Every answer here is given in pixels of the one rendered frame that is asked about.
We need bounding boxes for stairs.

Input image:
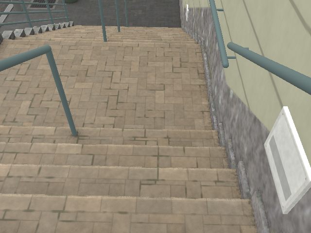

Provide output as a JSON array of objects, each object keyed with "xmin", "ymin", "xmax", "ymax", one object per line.
[
  {"xmin": 0, "ymin": 125, "xmax": 258, "ymax": 233},
  {"xmin": 15, "ymin": 25, "xmax": 197, "ymax": 44}
]

